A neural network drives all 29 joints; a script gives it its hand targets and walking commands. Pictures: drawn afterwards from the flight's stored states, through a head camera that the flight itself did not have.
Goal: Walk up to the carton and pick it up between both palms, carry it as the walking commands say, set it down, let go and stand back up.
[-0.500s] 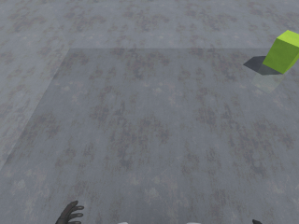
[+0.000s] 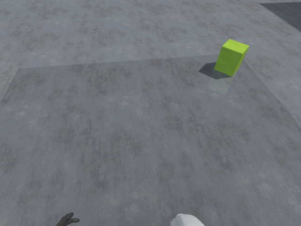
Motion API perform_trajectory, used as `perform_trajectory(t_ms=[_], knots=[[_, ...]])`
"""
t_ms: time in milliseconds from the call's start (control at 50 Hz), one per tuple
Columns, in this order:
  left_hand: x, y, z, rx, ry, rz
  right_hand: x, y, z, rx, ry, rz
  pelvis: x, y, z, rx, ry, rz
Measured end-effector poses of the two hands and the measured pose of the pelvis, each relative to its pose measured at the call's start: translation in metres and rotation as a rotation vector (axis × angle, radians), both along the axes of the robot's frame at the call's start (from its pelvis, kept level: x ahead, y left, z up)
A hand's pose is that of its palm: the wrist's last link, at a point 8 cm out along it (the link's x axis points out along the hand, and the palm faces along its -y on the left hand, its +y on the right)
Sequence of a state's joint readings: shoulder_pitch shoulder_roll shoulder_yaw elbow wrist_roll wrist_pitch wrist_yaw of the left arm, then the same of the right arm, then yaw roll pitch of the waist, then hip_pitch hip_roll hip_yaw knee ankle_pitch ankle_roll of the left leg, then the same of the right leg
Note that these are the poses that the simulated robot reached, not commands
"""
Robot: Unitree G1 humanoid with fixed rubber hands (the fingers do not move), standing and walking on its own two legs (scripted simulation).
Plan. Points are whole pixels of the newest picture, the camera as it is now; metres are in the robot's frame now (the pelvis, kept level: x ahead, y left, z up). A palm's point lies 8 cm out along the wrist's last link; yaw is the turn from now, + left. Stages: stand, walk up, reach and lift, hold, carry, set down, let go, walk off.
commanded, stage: walk up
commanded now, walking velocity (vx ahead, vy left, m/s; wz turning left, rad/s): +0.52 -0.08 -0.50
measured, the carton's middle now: (230, 58) +1.78 -0.87 -0.63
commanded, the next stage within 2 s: none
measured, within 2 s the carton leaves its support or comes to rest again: neither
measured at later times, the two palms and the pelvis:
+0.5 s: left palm (121, 159) +0.34 +0.12 -0.12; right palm (277, 220) +0.16 -0.36 -0.14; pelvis +0.21 -0.11 +0.00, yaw -15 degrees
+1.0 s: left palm (125, 112) +0.57 +0.13 -0.15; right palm (250, 127) +0.47 -0.38 -0.11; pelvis +0.50 -0.11 +0.00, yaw -22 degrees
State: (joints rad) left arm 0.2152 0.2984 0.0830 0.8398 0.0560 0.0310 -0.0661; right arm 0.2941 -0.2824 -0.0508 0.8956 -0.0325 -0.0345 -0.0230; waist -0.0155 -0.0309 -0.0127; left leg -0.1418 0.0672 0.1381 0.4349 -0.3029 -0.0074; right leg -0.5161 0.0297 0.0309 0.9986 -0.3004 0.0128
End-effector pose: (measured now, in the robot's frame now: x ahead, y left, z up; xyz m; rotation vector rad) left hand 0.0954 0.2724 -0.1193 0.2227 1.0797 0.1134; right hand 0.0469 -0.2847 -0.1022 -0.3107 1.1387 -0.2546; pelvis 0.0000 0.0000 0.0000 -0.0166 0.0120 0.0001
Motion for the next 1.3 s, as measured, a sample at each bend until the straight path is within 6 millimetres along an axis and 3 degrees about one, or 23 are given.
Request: perform_trajectory(t_ms=[80, 160, 280, 340, 400, 520, 640, 700, 760, 820, 860, 880, 920, 1020, 1120, 1200, 1300], knots=[[0.059, -0.017, 0.007, -0.040, -0.055, -0.085, -0.052, -0.006, 0.004, -0.003, 0.113, -0.105, 0.024, -0.004, 0.004, -0.013, -0.021, -0.043], [0.122, -0.052, 0.005, -0.074, -0.080, -0.175, -0.081, 0.001, -0.001, 0.039, 0.198, -0.202, 0.052, -0.015, 0.002, -0.016, -0.027, -0.095], [0.236, -0.131, -0.002, -0.084, -0.127, -0.349, -0.092, 0.009, -0.023, 0.130, 0.314, -0.369, 0.109, -0.050, -0.015, -0.008, 0.007, -0.174], [0.285, -0.165, -0.010, -0.052, -0.164, -0.386, -0.082, 0.002, -0.038, 0.182, 0.379, -0.427, 0.139, -0.077, -0.029, -0.003, 0.022, -0.203], [0.288, -0.170, -0.013, -0.009, -0.108, -0.366, -0.026, -0.020, -0.043, 0.207, 0.310, -0.399, 0.162, -0.094, -0.024, 0.020, 0.019, -0.230], [0.234, -0.146, 0.000, 0.055, 0.115, -0.221, 0.137, -0.079, -0.032, 0.180, 0.053, -0.272, 0.217, -0.112, 0.000, 0.038, -0.006, -0.272], [0.211, -0.134, 0.011, 0.074, 0.266, -0.115, 0.278, -0.106, -0.016, 0.171, -0.105, -0.175, 0.278, -0.117, 0.008, 0.040, -0.025, -0.296], [0.218, -0.131, 0.010, 0.074, 0.322, -0.079, 0.346, -0.106, -0.009, 0.174, -0.172, -0.133, 0.313, -0.116, 0.007, 0.037, -0.026, -0.306], [0.236, -0.126, 0.005, 0.072, 0.369, -0.053, 0.414, -0.099, -0.004, 0.174, -0.233, -0.096, 0.352, -0.114, 0.002, 0.032, -0.019, -0.319], [0.269, -0.118, -0.007, 0.070, 0.413, -0.048, 0.476, -0.092, -0.002, 0.161, -0.286, -0.079, 0.397, -0.109, -0.007, 0.025, -0.007, -0.338], [0.299, -0.112, -0.021, 0.065, 0.443, -0.074, 0.503, -0.092, -0.007, 0.126, -0.313, -0.095, 0.426, -0.104, -0.018, 0.011, 0.002, -0.358], [0.319, -0.111, -0.027, 0.063, 0.445, -0.092, 0.505, -0.093, -0.009, 0.107, -0.299, -0.109, 0.437, -0.103, -0.020, 0.013, 0.003, -0.363], [0.369, -0.114, -0.030, 0.056, 0.401, -0.140, 0.488, -0.095, -0.012, 0.085, -0.227, -0.163, 0.457, -0.102, -0.016, 0.008, 0.001, -0.377], [0.503, -0.146, -0.027, 0.006, 0.243, -0.276, 0.412, -0.089, -0.009, 0.074, 0.010, -0.359, 0.503, -0.110, 0.000, -0.008, -0.012, -0.392], [0.602, -0.194, -0.024, -0.056, 0.142, -0.363, 0.351, -0.068, -0.001, 0.101, 0.221, -0.500, 0.540, -0.129, 0.006, -0.023, -0.027, -0.390], [0.662, -0.247, -0.019, -0.107, 0.087, -0.426, 0.337, -0.061, 0.003, 0.137, 0.301, -0.577, 0.567, -0.151, 0.007, -0.025, -0.033, -0.397], [0.732, -0.325, -0.009, -0.140, 0.002, -0.516, 0.354, -0.075, -0.007, 0.196, 0.330, -0.629, 0.601, -0.189, 0.003, -0.016, -0.024, -0.407]])
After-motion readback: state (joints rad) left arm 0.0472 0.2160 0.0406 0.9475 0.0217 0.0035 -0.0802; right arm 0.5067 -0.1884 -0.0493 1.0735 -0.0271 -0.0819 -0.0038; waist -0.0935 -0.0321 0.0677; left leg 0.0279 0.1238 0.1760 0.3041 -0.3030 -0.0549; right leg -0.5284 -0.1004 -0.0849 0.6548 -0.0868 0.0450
